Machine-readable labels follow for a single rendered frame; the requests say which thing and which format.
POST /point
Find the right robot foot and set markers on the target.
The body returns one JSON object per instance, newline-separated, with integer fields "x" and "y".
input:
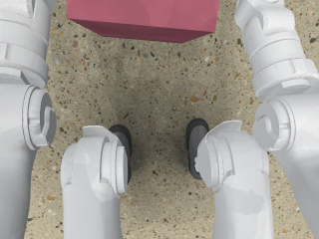
{"x": 195, "y": 132}

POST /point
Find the robot right forearm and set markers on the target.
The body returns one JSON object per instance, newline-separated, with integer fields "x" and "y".
{"x": 274, "y": 49}

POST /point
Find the robot foot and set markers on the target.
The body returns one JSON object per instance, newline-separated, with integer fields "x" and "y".
{"x": 195, "y": 132}
{"x": 124, "y": 136}

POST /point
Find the left robot upper arm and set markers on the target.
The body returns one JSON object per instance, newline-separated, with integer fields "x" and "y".
{"x": 27, "y": 122}

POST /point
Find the right robot upper arm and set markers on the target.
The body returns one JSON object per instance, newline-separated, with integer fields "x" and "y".
{"x": 288, "y": 126}

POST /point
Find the carton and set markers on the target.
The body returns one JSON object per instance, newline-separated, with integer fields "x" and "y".
{"x": 172, "y": 21}

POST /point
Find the left robot foot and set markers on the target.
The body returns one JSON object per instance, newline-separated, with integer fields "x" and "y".
{"x": 124, "y": 136}

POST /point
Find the robot left forearm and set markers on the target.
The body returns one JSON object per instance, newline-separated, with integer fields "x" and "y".
{"x": 24, "y": 39}

